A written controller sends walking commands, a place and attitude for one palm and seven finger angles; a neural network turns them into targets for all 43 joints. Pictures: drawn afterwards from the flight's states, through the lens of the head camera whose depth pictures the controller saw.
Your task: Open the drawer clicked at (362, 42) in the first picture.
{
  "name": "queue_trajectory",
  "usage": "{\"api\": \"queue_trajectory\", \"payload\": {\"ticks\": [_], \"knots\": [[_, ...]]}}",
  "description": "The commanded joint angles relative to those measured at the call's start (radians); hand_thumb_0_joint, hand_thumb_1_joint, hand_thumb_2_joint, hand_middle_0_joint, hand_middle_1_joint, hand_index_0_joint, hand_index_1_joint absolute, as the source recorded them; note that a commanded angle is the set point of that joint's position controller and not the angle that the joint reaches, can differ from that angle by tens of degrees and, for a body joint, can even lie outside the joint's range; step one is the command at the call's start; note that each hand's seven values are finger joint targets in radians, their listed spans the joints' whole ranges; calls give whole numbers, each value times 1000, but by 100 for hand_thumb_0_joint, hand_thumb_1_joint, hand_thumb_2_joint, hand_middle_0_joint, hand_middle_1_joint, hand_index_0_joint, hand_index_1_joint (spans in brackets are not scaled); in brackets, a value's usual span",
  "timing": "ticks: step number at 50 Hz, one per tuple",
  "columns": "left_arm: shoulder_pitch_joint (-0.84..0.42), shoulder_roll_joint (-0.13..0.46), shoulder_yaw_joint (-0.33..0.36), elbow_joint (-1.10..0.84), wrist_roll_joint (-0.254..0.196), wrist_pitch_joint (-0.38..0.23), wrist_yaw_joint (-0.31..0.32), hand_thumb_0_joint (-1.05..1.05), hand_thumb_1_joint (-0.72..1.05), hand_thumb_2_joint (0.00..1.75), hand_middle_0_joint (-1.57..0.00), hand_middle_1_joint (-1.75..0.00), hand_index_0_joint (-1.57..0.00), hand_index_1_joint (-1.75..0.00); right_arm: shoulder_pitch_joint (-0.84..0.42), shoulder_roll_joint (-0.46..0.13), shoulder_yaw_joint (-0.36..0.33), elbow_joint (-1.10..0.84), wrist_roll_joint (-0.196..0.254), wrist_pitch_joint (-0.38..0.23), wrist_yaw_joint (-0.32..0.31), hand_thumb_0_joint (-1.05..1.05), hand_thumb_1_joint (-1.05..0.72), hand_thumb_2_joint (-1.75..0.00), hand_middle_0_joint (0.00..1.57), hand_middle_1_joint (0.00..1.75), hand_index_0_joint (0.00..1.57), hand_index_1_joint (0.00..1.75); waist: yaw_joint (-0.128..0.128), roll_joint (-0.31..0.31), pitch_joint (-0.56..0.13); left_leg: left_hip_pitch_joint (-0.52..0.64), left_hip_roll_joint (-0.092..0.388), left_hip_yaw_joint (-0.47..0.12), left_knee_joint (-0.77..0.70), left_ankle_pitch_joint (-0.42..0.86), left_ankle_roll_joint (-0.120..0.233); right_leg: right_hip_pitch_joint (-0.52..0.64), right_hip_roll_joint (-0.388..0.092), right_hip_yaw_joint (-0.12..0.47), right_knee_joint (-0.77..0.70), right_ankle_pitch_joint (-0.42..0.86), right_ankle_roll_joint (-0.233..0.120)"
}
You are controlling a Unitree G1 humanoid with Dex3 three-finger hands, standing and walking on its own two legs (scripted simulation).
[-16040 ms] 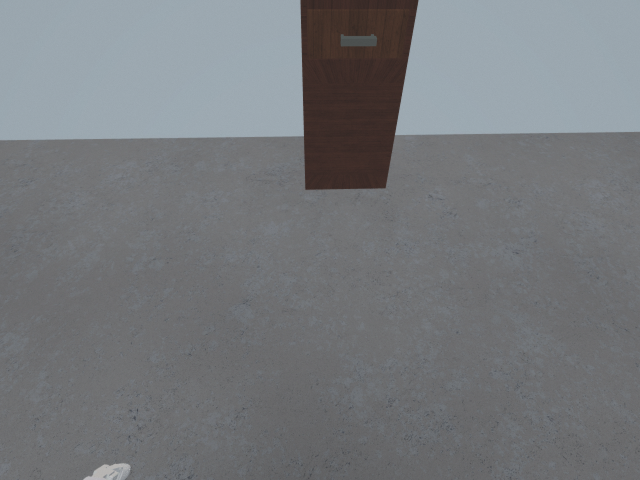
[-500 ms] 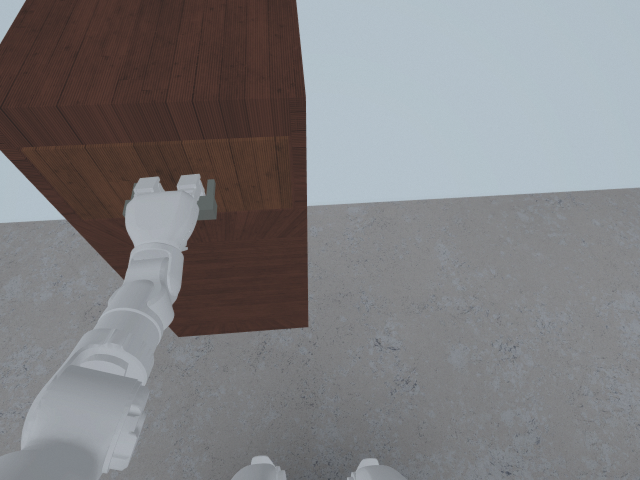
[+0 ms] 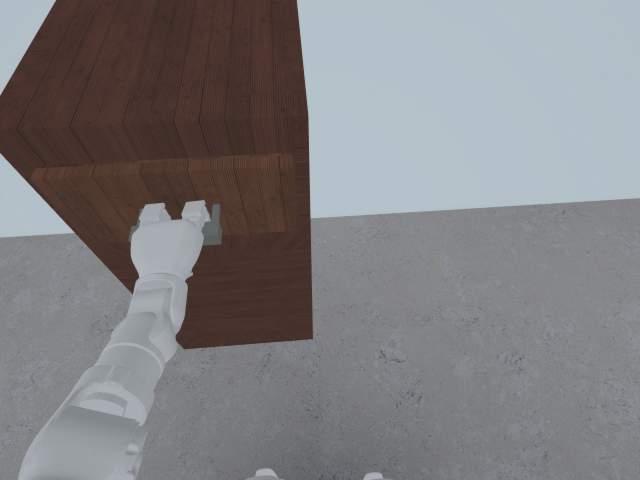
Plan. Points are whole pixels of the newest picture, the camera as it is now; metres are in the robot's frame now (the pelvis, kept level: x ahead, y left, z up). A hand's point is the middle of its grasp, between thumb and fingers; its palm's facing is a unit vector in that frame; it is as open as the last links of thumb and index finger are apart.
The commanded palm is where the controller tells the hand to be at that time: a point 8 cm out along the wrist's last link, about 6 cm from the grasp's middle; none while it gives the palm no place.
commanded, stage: pull the drawer open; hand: left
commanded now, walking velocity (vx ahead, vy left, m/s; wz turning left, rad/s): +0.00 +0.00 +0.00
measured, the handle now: (178, 223) +0.47 +0.21 -0.01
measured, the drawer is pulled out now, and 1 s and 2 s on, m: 0.02 0.14 0.26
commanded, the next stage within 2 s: none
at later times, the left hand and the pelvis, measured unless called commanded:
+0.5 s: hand (178, 301) +0.36 +0.19 -0.03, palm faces -0.03 -0.07 -1.00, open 6.2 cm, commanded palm +0.31 +0.20 +0.02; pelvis +0.01 +0.00 +0.01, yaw +1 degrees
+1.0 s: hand (174, 345) +0.30 +0.19 -0.03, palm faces -0.02 -0.08 -1.00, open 6.2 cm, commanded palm +0.25 +0.20 +0.02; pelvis +0.00 -0.01 +0.01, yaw +1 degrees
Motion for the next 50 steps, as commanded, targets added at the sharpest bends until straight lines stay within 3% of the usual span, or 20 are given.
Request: {"api": "queue_trajectory", "payload": {"ticks": [1,3,7,8,10,14,18,19,22,24,28,33,35,37,41,46,49,50], "knots": [[-176,115,28,-165,-10,-2,34,0,90,90,-40,-135,-40,-135,37,-143,-49,-86,-4,-21,-3,0,-90,-90,20,30,20,30,17,-54,-323,310,-12,-52,-56,492,-10,180,1,9,-85,486,-3],[-174,138,45,-196,-7,4,38,0,90,90,-40,-135,-40,-135,27,-143,-48,-91,-5,-21,-5,0,-90,-90,20,30,20,30,25,-46,-339,308,-16,-53,-57,494,-11,198,-2,14,-81,495,-5],[-93,124,38,-233,-3,28,41,0,90,90,-40,-135,-40,-135,4,-138,-47,-106,-3,-15,-5,0,-90,-90,20,30,20,30,40,-35,-334,340,-15,-51,-65,535,-14,213,-3,12,-85,516,-7],[-100,101,21,-248,-8,33,38,0,90,90,-40,-135,-40,-135,-3,-137,-46,-108,-3,-16,-3,0,-90,-90,20,30,20,30,31,-39,-332,343,-13,-56,-64,541,-13,209,-3,10,-84,518,-6],[-52,103,25,-282,-8,37,35,0,90,90,-40,-135,-40,-135,-12,-135,-45,-120,-1,-17,-1,0,-90,-90,20,30,20,30,48,-24,-332,364,-10,-58,-67,564,-15,207,-2,7,-81,512,-8],[-7,59,-8,-345,-14,50,29,0,90,90,-40,-135,-40,-135,-34,-134,-45,-138,-2,-18,1,0,-90,-90,20,30,20,30,42,-45,-327,395,-2,-68,-65,590,-15,194,-3,1,-82,498,-4],[60,88,15,-388,-14,62,27,0,90,90,-40,-135,-40,-135,-61,-135,-38,-153,-2,-21,-2,0,-90,-90,20,30,20,30,55,-48,-304,373,-9,-64,-71,566,-17,224,-5,8,-85,516,-8],[65,64,-6,-405,-14,64,26,0,90,90,-40,-135,-40,-135,-69,-131,-37,-156,-2,-22,-2,0,-90,-90,20,30,20,30,52,-34,-308,382,-10,-61,-70,560,-16,219,-7,9,-85,514,-6],[119,74,4,-433,-21,70,24,0,90,90,-40,-135,-40,-135,-81,-131,-32,-164,-2,-27,-4,0,-90,-90,20,30,20,30,57,-67,-294,357,-17,-52,-72,531,-15,251,-9,13,-89,540,-4],[142,86,15,-453,-17,72,26,0,90,90,-40,-135,-40,-135,-93,-129,-29,-167,-2,-29,-7,0,-90,-90,20,30,20,30,63,-46,-293,361,-18,-50,-73,539,-16,258,-11,19,-87,557,-5],[236,92,29,-505,-21,73,28,0,90,90,-40,-135,-40,-135,-113,-128,-26,-179,-3,-39,-6,0,-90,-90,20,30,20,30,76,-68,-298,358,-20,-54,-76,544,-18,283,-12,21,-85,579,-6],[253,68,8,-531,-18,82,34,0,90,90,-40,-135,-40,-135,-133,-126,-23,-184,-3,-45,-5,0,-90,-90,20,30,20,30,68,-71,-244,340,-24,-51,-84,471,-17,262,-12,19,-95,524,-7],[295,80,20,-555,-13,81,40,0,90,90,-40,-135,-40,-135,-138,-123,-22,-193,-3,-49,-7,0,-90,-90,20,30,20,30,84,-53,-260,347,-26,-49,-85,466,-19,267,-11,19,-88,509,-9],[284,55,-9,-566,-12,85,40,0,90,90,-40,-135,-40,-135,-147,-122,-21,-193,-2,-49,-6,0,-90,-90,20,30,20,30,70,-52,-236,348,-26,-50,-83,440,-19,243,-11,19,-93,483,-9],[356,70,7,-599,-17,87,40,0,90,90,-40,-135,-40,-135,-162,-119,-17,-203,-2,-53,-4,0,-90,-90,20,30,20,30,87,-56,-258,354,-27,-50,-84,448,-19,265,-12,21,-87,496,-10],[412,96,33,-618,-26,80,36,0,90,90,-40,-135,-40,-135,-181,-121,-10,-208,0,-61,-9,0,-90,-90,20,30,20,30,94,-95,-219,305,-36,-43,-92,386,-18,292,-19,38,-96,508,-6],[437,108,47,-654,-21,73,42,0,90,90,-40,-135,-40,-135,-193,-118,-9,-213,-1,-63,-10,0,-90,-90,20,30,20,30,101,-67,-228,316,-37,-42,-92,384,-19,292,-19,46,-93,505,-8],[487,87,34,-661,-26,73,42,0,90,90,-40,-135,-40,-135,-190,-116,-11,-220,-2,-66,-8,0,-90,-90,20,30,20,30,103,-71,-220,316,-37,-43,-94,389,-19,298,-18,41,-92,505,-9]]}}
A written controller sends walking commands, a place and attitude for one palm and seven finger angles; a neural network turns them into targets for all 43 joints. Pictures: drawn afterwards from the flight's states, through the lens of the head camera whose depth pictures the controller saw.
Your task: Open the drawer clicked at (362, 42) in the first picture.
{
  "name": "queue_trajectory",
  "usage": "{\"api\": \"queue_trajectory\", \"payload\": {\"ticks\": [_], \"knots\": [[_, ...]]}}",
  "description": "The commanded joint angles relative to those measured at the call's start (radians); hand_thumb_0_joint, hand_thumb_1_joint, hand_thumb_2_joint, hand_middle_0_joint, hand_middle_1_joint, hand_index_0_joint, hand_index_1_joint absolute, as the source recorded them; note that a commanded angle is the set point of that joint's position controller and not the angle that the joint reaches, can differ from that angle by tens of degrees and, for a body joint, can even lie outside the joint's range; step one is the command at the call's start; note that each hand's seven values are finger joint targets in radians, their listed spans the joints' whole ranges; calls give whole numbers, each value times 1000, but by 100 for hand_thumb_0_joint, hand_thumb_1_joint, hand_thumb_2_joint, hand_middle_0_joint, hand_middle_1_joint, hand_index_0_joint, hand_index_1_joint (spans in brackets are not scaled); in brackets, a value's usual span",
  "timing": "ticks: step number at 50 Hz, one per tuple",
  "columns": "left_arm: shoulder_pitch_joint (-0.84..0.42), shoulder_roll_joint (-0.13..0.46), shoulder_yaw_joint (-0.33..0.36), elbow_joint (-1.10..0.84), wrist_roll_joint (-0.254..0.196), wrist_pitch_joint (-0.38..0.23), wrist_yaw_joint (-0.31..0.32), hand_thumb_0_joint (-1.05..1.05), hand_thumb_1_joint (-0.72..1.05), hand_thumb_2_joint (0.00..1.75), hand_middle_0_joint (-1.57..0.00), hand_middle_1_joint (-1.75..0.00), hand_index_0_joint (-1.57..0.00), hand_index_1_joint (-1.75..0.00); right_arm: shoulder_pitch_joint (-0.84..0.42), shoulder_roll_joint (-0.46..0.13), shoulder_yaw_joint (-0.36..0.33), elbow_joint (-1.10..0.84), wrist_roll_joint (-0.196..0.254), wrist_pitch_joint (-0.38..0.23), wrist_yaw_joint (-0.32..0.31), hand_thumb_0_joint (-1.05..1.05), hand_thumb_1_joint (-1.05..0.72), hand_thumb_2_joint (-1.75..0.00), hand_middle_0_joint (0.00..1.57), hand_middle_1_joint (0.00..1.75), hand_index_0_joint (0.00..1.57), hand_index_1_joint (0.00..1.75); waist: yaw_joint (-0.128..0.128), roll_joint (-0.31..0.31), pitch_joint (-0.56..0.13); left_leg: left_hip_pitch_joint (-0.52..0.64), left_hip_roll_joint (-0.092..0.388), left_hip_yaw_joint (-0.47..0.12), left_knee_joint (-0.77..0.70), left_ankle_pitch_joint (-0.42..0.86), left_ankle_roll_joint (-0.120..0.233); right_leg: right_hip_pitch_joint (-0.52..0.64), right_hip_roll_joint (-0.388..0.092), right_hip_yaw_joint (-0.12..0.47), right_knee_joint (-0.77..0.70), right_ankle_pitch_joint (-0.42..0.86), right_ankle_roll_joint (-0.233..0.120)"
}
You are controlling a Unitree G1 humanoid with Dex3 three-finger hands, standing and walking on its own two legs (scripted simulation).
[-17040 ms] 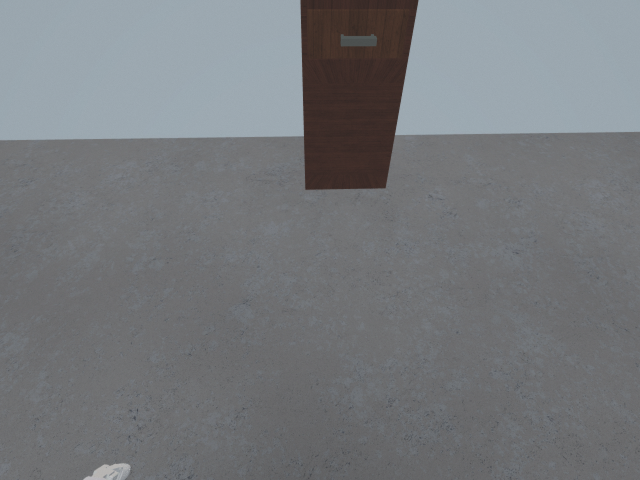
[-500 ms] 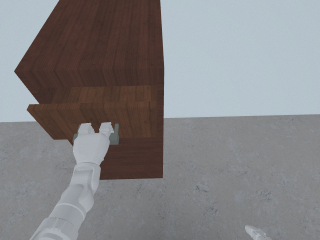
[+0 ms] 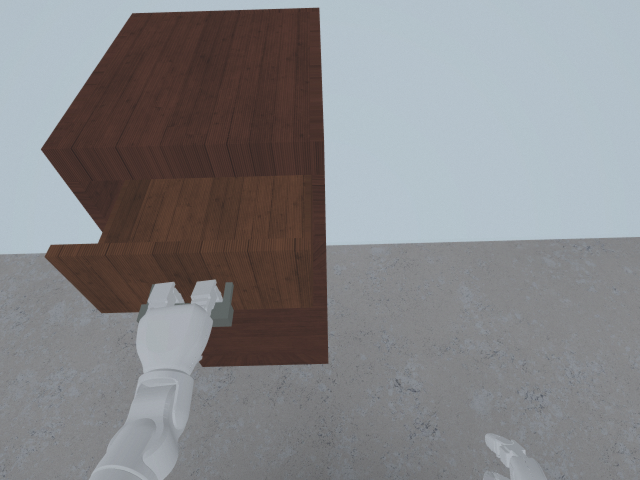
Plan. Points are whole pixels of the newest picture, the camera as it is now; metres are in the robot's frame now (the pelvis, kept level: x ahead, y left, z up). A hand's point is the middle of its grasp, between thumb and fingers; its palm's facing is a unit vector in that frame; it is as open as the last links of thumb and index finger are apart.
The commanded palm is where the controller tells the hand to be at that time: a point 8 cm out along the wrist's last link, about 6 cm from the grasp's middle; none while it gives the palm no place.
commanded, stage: pull the drawer open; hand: left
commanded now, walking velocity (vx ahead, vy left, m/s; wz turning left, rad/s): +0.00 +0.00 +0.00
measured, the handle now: (189, 302) +0.36 +0.21 -0.02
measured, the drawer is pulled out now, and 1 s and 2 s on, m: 0.14 0.26 0.30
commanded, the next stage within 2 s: open the thumb to release the handle in 1.58 s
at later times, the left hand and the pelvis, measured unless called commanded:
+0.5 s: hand (183, 396) +0.23 +0.19 -0.04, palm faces -0.01 -0.09 -1.00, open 6.1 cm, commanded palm +0.20 +0.19 +0.02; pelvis -0.01 -0.01 -0.01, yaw +1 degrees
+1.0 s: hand (174, 446) +0.18 +0.19 -0.03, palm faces -0.02 -0.11 -0.99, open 6.1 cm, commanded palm +0.14 +0.19 +0.02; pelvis -0.01 -0.02 -0.02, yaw +1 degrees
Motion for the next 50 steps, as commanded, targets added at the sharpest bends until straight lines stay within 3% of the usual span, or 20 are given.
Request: {"api": "queue_trajectory", "payload": {"ticks": [1,4,7,8,9,10,13,21,24,27,29,37,39,41,42,48,49,50], "knots": [[1,144,116,-200,-25,7,37,0,90,90,-40,-135,-40,-135,-74,-116,-42,-145,-6,-49,-1,0,-90,-90,20,30,20,30,46,-56,-246,178,-28,-42,-57,384,-6,166,-12,44,-88,520,4],[10,134,101,-245,-22,5,43,0,90,90,-40,-135,-40,-135,-86,-118,-40,-151,-8,-50,6,0,-90,-90,20,30,20,30,37,-55,-227,184,-26,-45,-57,377,-5,147,-12,40,-88,497,4],[88,112,90,-269,-25,4,49,0,90,90,-40,-135,-40,-135,-89,-114,-42,-162,-10,-55,10,0,-90,-90,20,30,20,30,41,-58,-211,186,-25,-49,-52,380,-5,141,-11,35,-84,495,2],[82,133,113,-275,-22,4,52,0,90,90,-40,-135,-40,-135,-95,-119,-41,-158,-11,-54,10,0,-90,-90,20,30,20,30,43,-51,-215,188,-25,-54,-52,382,-7,138,-8,42,-82,487,-1],[71,132,106,-293,-14,2,57,0,90,90,-40,-135,-40,-135,-103,-115,-39,-156,-13,-53,11,0,-90,-90,20,30,20,30,44,-40,-230,195,-24,-50,-47,380,-7,128,-10,40,-74,481,1],[99,110,86,-299,-19,3,59,0,90,90,-40,-135,-40,-135,-94,-113,-42,-163,-14,-57,12,0,-90,-90,20,30,20,30,39,-53,-204,188,-26,-51,-47,370,-6,130,-10,34,-76,482,1],[117,125,102,-311,-16,4,65,0,90,90,-40,-135,-40,-135,-108,-116,-38,-164,-16,-56,12,0,-90,-90,20,30,20,30,42,-57,-200,178,-27,-56,-44,350,-7,121,-9,40,-74,455,-2],[163,96,62,-369,-8,2,67,0,90,90,-40,-135,-40,-135,-141,-106,-30,-175,-19,-57,17,0,-90,-90,20,30,20,30,44,-56,-191,182,-29,-56,-32,315,-6,92,-14,40,-72,413,1],[211,115,82,-379,-13,-2,65,0,90,90,-40,-135,-40,-135,-149,-102,-23,-183,-19,-58,15,0,-90,-90,20,30,20,30,55,-81,-195,162,-34,-55,-29,306,-5,117,-18,53,-68,437,4],[256,102,68,-395,-15,-5,61,0,90,90,-40,-135,-40,-135,-150,-99,-22,-193,-17,-62,16,0,-90,-90,20,30,20,30,54,-67,-158,151,-37,-58,-34,277,-6,106,-17,53,-74,399,1],[256,121,85,-426,-15,-11,61,0,90,90,-40,-135,-40,-135,-159,-99,-19,-195,-20,-62,18,0,-90,-90,20,30,20,30,59,-66,-185,157,-36,-54,-26,283,-5,114,-21,60,-73,416,4],[410,95,70,-480,-18,-35,68,0,90,90,-40,-135,-40,-135,-156,-94,-19,-216,-24,-70,31,0,-90,-90,20,30,20,30,63,-61,-158,140,-39,-60,-7,295,-6,96,-19,60,-47,445,0],[441,110,85,-517,-17,-45,72,0,90,90,-40,-135,-40,-135,-160,-96,-18,-221,-29,-71,37,0,-90,-90,20,30,20,30,72,-73,-193,142,-38,-57,7,315,-6,108,-24,70,-37,485,3],[510,104,83,-524,-17,-53,75,0,90,90,-40,-135,-40,-135,-163,-95,-17,-228,-29,-72,43,0,-90,-90,20,30,20,30,77,-69,-181,131,-41,-58,13,315,-9,98,-21,68,-27,482,1],[514,84,60,-541,-18,-54,74,0,90,90,-40,-135,-40,-135,-159,-96,-19,-232,-29,-73,45,0,-90,-90,20,30,20,30,68,-60,-159,130,-38,-61,13,309,-7,86,-22,63,-29,477,1],[579,135,122,-578,-19,-77,88,0,90,90,-40,-135,-40,-135,-157,-97,-16,-241,-34,-80,47,0,-90,-90,20,30,20,30,74,-90,-168,99,-42,-60,34,288,-6,86,-26,81,-15,486,0],[598,140,129,-596,-18,-84,91,0,90,90,-40,-135,-40,-135,-165,-95,-13,-243,-38,-81,49,0,-90,-90,20,30,20,30,86,-79,-194,100,-46,-57,43,290,-8,85,-28,88,-6,493,2],[641,132,126,-588,-21,-89,90,0,90,90,-40,-135,-40,-135,-159,-91,-14,-247,-34,-84,48,0,-90,-90,20,30,20,30,83,-79,-162,91,-45,-59,41,285,-6,84,-27,80,-7,492,0]]}}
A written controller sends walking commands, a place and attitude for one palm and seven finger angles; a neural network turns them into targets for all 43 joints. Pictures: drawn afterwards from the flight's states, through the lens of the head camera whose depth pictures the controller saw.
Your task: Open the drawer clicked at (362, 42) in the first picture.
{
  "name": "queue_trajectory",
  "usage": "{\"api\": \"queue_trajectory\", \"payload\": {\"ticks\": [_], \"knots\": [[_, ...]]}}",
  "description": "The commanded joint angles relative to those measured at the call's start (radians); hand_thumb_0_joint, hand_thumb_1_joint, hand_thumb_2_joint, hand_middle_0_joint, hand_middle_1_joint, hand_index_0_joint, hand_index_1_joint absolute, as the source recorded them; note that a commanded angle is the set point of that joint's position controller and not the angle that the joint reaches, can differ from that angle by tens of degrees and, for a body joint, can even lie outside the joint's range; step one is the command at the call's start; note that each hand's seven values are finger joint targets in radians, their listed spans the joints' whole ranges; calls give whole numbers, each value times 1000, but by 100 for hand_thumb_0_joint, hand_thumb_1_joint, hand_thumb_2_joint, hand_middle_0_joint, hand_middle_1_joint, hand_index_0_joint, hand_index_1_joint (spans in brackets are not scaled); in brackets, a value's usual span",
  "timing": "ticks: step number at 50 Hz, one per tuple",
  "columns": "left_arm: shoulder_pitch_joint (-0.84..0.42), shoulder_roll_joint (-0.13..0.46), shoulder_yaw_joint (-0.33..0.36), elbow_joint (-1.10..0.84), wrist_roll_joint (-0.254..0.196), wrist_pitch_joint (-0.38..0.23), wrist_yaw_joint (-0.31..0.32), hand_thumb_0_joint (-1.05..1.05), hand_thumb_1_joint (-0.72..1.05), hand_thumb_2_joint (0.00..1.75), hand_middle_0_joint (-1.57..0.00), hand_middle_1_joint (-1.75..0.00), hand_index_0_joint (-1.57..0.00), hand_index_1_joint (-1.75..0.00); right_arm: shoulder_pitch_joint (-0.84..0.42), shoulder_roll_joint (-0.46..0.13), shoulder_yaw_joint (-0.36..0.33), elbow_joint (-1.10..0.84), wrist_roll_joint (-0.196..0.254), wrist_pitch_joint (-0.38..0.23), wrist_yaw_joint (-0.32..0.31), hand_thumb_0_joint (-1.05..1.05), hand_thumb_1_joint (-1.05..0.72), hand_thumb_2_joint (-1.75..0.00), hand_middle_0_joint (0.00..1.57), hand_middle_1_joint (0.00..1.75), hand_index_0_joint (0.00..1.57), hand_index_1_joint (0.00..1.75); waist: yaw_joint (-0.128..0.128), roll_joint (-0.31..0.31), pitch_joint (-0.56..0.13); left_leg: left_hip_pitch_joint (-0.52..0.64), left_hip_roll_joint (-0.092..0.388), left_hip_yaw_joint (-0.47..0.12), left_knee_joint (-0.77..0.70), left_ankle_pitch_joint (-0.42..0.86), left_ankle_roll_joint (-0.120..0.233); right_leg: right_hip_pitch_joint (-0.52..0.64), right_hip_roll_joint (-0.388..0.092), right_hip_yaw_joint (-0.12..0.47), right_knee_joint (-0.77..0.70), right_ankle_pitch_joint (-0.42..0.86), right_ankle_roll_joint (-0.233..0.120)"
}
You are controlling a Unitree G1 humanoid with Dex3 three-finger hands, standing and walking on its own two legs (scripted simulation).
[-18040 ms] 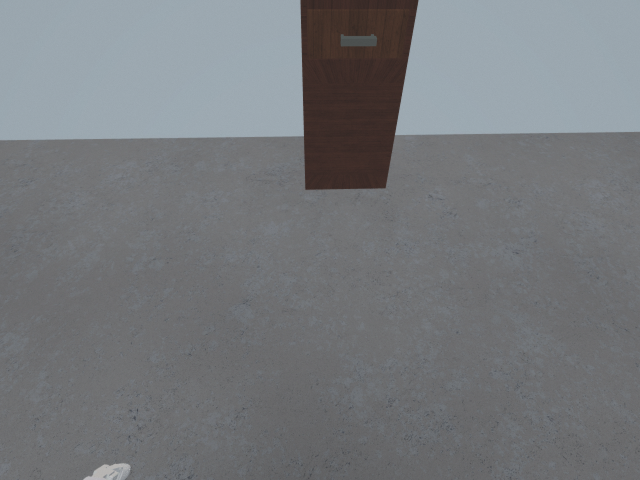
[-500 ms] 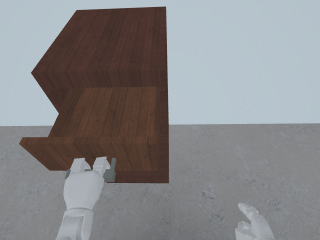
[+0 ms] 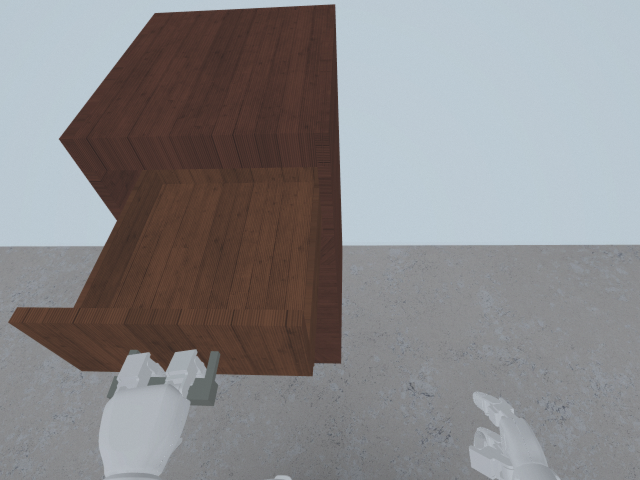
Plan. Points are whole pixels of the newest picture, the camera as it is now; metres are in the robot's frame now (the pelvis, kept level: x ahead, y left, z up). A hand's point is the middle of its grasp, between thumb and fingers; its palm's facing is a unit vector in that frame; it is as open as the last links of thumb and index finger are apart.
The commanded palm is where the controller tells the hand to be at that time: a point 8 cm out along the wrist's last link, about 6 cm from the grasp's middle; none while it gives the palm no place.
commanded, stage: pull the drawer open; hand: left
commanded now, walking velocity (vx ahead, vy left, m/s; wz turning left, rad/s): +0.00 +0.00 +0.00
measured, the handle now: (168, 374) +0.25 +0.22 +0.00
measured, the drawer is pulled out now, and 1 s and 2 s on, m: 0.26 0.30 0.29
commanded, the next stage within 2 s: open the thumb to release the handle in 0.58 s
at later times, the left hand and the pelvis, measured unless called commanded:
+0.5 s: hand (158, 468) +0.15 +0.20 -0.02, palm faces -0.07 -0.13 -0.99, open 6.3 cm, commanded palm +0.09 +0.21 +0.03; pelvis +0.00 -0.01 -0.01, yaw +0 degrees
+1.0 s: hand (151, 460) +0.15 +0.21 -0.02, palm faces -0.01 -0.12 -0.99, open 8.4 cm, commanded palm +0.13 +0.21 +0.03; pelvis -0.01 -0.01 -0.02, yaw +1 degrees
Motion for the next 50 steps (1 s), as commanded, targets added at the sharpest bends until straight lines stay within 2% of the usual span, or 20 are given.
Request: {"api": "queue_trajectory", "payload": {"ticks": [1,7,9,13,14,15,16,17,19,23,33,34,35,37,41,43,44,46,49,50], "knots": [[145,130,119,-191,-27,-20,43,0,90,90,-40,-135,-40,-135,-115,-86,-26,-167,-6,-57,3,0,-90,-90,20,30,20,30,34,-79,-171,125,-47,-46,-44,312,19,120,-26,107,-133,537,32],[221,131,133,-224,-29,-45,45,0,90,90,-40,-135,-40,-135,-112,-82,-25,-176,-11,-64,5,0,-90,-90,20,30,20,30,33,-74,-150,105,-45,-47,-27,288,22,93,-26,108,-127,507,29],[257,158,165,-239,-33,-58,45,0,90,90,-40,-135,-40,-135,-114,-79,-20,-178,-14,-69,10,0,-90,-90,20,30,20,30,44,-72,-183,114,-47,-44,-20,300,19,96,-29,128,-120,524,27],[330,155,169,-260,-44,-82,35,0,90,90,-40,-135,-40,-135,-122,-74,-18,-189,-15,-74,13,0,-90,-90,20,30,20,30,43,-71,-150,83,-49,-47,-12,280,20,84,-35,138,-122,523,25],[345,172,193,-268,-43,-91,38,0,90,90,-40,-135,-40,-135,-123,-72,-17,-187,-18,-72,17,0,-90,-90,20,30,20,30,54,-81,-168,79,-51,-45,-7,273,19,87,-34,142,-115,503,26],[365,156,178,-271,-42,-97,37,0,90,90,-40,-135,-40,-135,-123,-71,-20,-190,-18,-74,14,0,-90,-90,20,30,20,30,49,-64,-136,66,-50,-45,-5,262,22,82,-37,136,-119,511,26],[362,174,194,-284,-43,-105,36,0,90,90,-40,-135,-40,-135,-125,-72,-19,-189,-23,-75,18,0,-90,-90,20,30,20,30,50,-82,-151,73,-53,-46,8,258,19,59,-39,158,-120,497,27],[412,165,202,-269,-46,-112,35,0,90,90,-40,-135,-40,-135,-125,-65,-21,-190,-19,-75,16,0,-90,-90,20,30,20,30,60,-77,-140,50,-52,-44,3,255,21,91,-39,138,-117,509,28],[465,180,232,-265,-58,-126,31,0,90,90,-40,-135,-40,-135,-134,-60,-14,-192,-21,-76,20,0,-90,-90,20,30,20,30,76,-95,-163,33,-58,-43,10,259,18,111,-43,165,-110,546,28],[511,166,223,-292,-62,-134,27,0,90,90,-40,-135,-40,-135,-140,-56,-18,-198,-20,-71,27,0,-90,-90,20,30,20,30,69,-46,-146,41,-53,-42,11,279,19,94,-39,153,-105,564,21],[583,168,248,-318,-67,-165,30,0,90,90,-40,-135,-40,-135,-130,-52,-28,-198,-30,-72,33,0,-90,-90,20,30,20,30,74,-66,-181,42,-48,-46,26,333,18,101,-37,146,-78,648,22],[183,213,239,-324,-29,-161,50,0,90,90,-40,-135,-40,-135,-110,-96,-32,-158,-46,-58,28,0,-90,-90,20,30,20,30,-24,-105,-149,16,-46,-60,76,269,22,-36,-45,172,-66,583,31],[214,186,256,-316,-16,-169,68,0,83,87,-40,-134,-40,-134,-95,-77,-44,-168,-46,-66,16,0,-90,-90,20,30,20,30,14,-38,-180,13,-43,-52,68,259,27,7,-37,120,-53,535,30],[288,179,257,-261,-22,-162,72,0,69,81,-38,-133,-38,-133,-87,-77,-43,-170,-43,-78,12,0,-90,-90,20,30,20,30,23,-62,-206,36,-49,-51,78,274,24,-3,-35,124,-56,541,27],[260,186,248,-269,-50,-126,66,0,41,69,-36,-130,-36,-130,-82,-81,-45,-172,-31,-71,3,0,-90,-90,20,30,20,30,21,-80,-237,44,-53,-46,64,273,23,42,-42,126,-74,553,36],[239,153,201,-247,-58,-105,51,0,27,63,-35,-128,-35,-128,-87,-82,-41,-172,-23,-66,-5,0,-90,-90,20,30,20,30,3,-96,-201,38,-48,-49,45,269,31,58,-40,102,-89,548,39],[218,163,198,-260,-59,-105,45,0,20,60,-35,-127,-35,-127,-82,-86,-39,-169,-25,-64,-3,0,-90,-90,20,30,20,30,9,-100,-220,52,-48,-47,43,267,30,53,-41,108,-93,529,43],[213,175,197,-233,-52,-96,41,0,6,54,-34,-126,-34,-126,-86,-84,-35,-166,-19,-60,-7,0,-90,-90,20,30,20,30,11,-118,-184,41,-46,-47,30,251,30,60,-40,103,-109,513,46],[207,178,191,-216,-41,-90,37,0,-15,45,-32,-124,-32,-124,-94,-80,-26,-172,-16,-56,-8,0,-90,-90,20,30,20,30,21,-100,-180,47,-48,-44,15,239,30,67,-39,104,-118,472,44],[188,145,144,-221,-36,-87,33,0,-22,42,-32,-123,-32,-123,-93,-82,-28,-176,-13,-56,-9,0,-90,-90,20,30,20,30,9,-68,-149,56,-44,-48,8,231,32,49,-36,93,-125,448,39]]}}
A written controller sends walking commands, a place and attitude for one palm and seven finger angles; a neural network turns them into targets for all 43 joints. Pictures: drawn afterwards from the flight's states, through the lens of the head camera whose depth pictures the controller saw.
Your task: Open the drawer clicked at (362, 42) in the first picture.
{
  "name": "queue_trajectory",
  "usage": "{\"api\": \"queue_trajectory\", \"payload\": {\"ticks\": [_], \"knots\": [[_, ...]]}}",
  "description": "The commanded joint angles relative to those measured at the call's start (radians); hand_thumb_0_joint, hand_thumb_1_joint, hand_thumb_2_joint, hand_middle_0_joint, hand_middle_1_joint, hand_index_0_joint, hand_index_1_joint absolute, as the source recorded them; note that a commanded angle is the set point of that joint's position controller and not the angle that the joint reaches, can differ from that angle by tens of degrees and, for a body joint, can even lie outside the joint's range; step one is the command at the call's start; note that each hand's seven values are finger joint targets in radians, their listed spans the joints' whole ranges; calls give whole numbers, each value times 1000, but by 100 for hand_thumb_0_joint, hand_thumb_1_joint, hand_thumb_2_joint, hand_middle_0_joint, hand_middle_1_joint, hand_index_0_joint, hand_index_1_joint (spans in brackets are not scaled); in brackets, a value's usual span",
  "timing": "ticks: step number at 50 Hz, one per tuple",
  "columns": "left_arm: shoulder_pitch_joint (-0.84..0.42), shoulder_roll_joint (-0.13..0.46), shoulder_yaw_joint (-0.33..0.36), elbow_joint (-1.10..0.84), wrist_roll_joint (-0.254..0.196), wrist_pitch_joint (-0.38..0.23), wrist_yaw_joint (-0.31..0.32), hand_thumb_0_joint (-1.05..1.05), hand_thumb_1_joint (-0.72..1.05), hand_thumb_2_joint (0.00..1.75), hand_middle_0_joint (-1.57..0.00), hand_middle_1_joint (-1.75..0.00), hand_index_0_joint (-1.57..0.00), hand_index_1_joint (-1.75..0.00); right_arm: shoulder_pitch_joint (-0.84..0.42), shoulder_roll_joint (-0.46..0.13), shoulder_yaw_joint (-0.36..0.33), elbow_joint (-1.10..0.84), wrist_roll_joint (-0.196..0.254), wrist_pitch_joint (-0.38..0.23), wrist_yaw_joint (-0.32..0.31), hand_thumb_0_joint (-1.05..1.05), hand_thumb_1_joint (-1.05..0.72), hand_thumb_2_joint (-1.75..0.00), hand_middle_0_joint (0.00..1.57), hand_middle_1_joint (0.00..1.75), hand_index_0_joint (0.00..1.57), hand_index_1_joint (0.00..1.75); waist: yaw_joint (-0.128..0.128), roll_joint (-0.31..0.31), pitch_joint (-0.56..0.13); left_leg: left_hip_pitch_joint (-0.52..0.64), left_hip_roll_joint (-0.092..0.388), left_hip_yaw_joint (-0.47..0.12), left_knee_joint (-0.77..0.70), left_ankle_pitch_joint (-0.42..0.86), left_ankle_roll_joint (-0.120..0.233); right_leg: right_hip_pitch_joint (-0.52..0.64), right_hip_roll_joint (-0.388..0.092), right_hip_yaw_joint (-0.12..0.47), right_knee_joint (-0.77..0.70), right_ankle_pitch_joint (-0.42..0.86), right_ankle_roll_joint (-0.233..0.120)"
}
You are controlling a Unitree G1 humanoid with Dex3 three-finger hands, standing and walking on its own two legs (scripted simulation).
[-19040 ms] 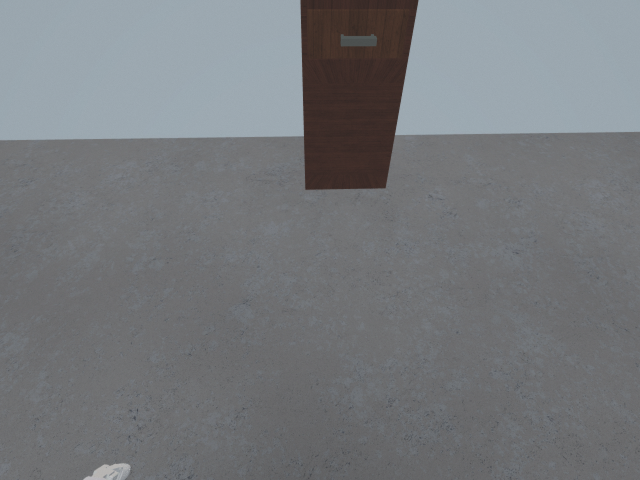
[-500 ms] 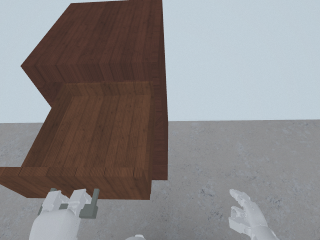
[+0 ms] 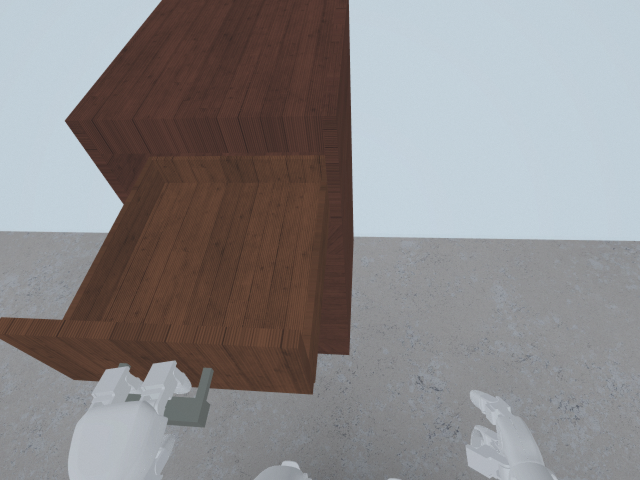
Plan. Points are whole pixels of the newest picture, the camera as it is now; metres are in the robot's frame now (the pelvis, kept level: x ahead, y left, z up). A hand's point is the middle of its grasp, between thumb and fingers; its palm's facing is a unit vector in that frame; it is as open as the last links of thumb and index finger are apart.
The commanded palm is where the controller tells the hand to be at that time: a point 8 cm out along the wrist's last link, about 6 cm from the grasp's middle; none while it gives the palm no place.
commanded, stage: open the thumb to release the handle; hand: left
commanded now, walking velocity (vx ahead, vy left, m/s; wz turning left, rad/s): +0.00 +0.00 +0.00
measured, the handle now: (158, 391) +0.22 +0.22 +0.01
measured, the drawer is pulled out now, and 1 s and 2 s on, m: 0.30 0.29 0.29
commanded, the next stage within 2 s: lift the hand off the handle in 0.18 s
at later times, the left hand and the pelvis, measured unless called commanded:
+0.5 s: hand (153, 438) +0.17 +0.22 +0.00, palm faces +0.02 -0.12 -0.99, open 13.7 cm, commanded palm +0.16 +0.22 +0.05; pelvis -0.02 +0.01 +0.01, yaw +0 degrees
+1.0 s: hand (133, 420) +0.18 +0.23 +0.04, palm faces +0.01 -0.15 -0.99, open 13.5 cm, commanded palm +0.16 +0.22 +0.11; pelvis -0.01 +0.02 +0.03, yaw -1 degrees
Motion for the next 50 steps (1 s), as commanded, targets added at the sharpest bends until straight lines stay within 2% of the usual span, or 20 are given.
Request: {"api": "queue_trajectory", "payload": {"ticks": [1,4,5,8,12,15,18,19,25,27,29,32,34,35,39,40,44,45,49,50], "knots": [[41,130,68,-128,-7,22,18,0,-29,39,-32,-122,-32,-122,-94,-94,-29,-172,2,-49,1,0,-90,-90,20,30,20,30,-15,-78,-140,164,-34,-11,-84,244,43,131,-38,113,-223,435,54],[48,149,89,-107,-8,21,17,0,-50,30,-30,-120,-30,-120,-100,-92,-23,-172,4,-48,-3,0,-90,-90,20,30,20,30,-7,-87,-133,153,-35,-10,-91,228,44,151,-39,129,-239,422,54],[50,124,62,-108,-7,21,15,0,-50,30,-30,-120,-30,-120,-97,-93,-27,-175,7,-48,-3,0,-90,-90,20,30,20,30,-13,-63,-105,158,-34,-15,-101,226,45,144,-35,117,-240,414,48],[48,147,88,-92,-18,22,11,0,-50,30,-30,-120,-30,-120,-101,-93,-24,-178,8,-48,-4,0,-90,-90,20,30,20,30,-15,-103,-102,142,-33,-15,-101,215,46,158,-39,123,-253,408,54],[-24,135,65,-100,0,20,17,0,-50,30,-30,-120,-30,-120,-101,-97,-31,-174,6,-45,-2,0,-90,-90,20,30,20,30,-21,-49,-88,162,-29,-16,-102,186,46,105,-34,115,-259,309,48],[-86,104,33,-63,1,33,19,0,-50,30,-30,-120,-30,-120,-100,-98,-34,-170,8,-44,-5,0,-90,-90,20,30,20,30,-39,-79,-70,145,-27,-22,-100,162,48,84,-33,106,-263,274,51],[-168,142,60,-50,10,46,30,0,-50,30,-30,-120,-30,-120,-96,-103,-34,-158,9,-44,-15,0,-90,-90,20,30,20,30,-44,-87,-99,149,-26,-21,-102,156,47,90,-35,120,-269,258,52],[-175,127,45,-56,14,50,30,0,-50,30,-30,-120,-30,-120,-101,-99,-34,-155,6,-44,-14,0,-90,-90,20,30,20,30,-33,-69,-135,161,-26,-17,-101,164,46,97,-38,117,-265,264,54],[-246,132,33,-7,9,81,23,0,-50,30,-30,-120,-30,-120,-102,-98,-33,-139,20,-40,-31,0,-90,-90,20,30,20,30,-43,-83,-96,162,-25,-18,-130,146,47,115,-34,112,-293,237,56],[-241,111,9,3,12,89,21,0,-50,30,-30,-120,-30,-120,-102,-97,-32,-140,21,-39,-30,0,-90,-90,20,30,20,30,-41,-59,-98,183,-25,-20,-141,151,46,110,-30,100,-295,229,53],[-280,118,10,7,11,95,17,0,-50,30,-30,-120,-30,-120,-104,-97,-28,-134,20,-38,-31,0,-90,-90,20,30,20,30,-43,-90,-123,189,-22,-17,-144,154,48,120,-34,101,-301,232,58],[-280,140,17,-59,-3,101,7,0,-50,30,-30,-120,-30,-120,-107,-95,-29,-144,26,-38,-37,0,-90,-90,20,30,20,30,-35,-48,-126,227,-26,-15,-171,168,49,169,-35,110,-328,244,54],[-286,166,40,-90,-11,102,0,0,-50,30,-30,-120,-30,-120,-117,-92,-21,-147,25,-38,-40,0,-90,-90,20,30,20,30,-27,-55,-143,246,-24,-14,-184,175,50,186,-36,113,-340,241,57],[-277,152,28,-93,-18,99,-6,0,-50,30,-30,-120,-30,-120,-115,-91,-24,-146,29,-42,-43,0,-90,-90,20,30,20,30,-34,-41,-105,257,-23,-18,-195,176,51,182,-34,113,-351,242,52],[-273,178,56,-168,-33,72,-17,0,-50,30,-30,-120,-30,-120,-124,-89,-18,-150,23,-54,-41,0,-90,-90,20,30,20,30,-25,-25,-124,299,-21,-15,-211,204,50,204,-38,116,-367,265,53],[-246,171,58,-162,-37,65,-17,0,-50,30,-30,-120,-30,-120,-115,-89,-24,-148,24,-59,-41,0,-90,-90,20,30,20,30,-28,-32,-93,304,-20,-18,-217,215,51,204,-34,110,-367,287,50],[-194,183,78,-209,-39,59,-23,0,-50,30,-30,-120,-30,-120,-119,-93,-25,-153,22,-62,-25,0,-90,-90,20,30,20,30,-14,-7,-119,346,-15,-21,-232,259,46,214,-28,95,-357,323,43],[-166,151,45,-214,-46,64,-28,0,-50,30,-30,-120,-30,-120,-121,-92,-29,-158,25,-64,-21,0,-90,-90,20,30,20,30,-21,-12,-87,346,-13,-21,-240,262,47,215,-28,84,-360,335,44],[-142,162,49,-271,-55,76,-52,0,-50,30,-30,-120,-30,-120,-127,-97,-28,-165,26,-61,-6,0,-90,-90,20,30,20,30,-11,-18,-113,384,-7,-24,-259,289,45,233,-29,83,-368,346,44],[-127,144,26,-278,-57,80,-60,0,-50,30,-30,-120,-30,-120,-129,-94,-31,-170,30,-60,-7,0,-90,-90,20,30,20,30,-16,-24,-75,383,-5,-26,-269,285,47,232,-26,76,-373,338,43]]}}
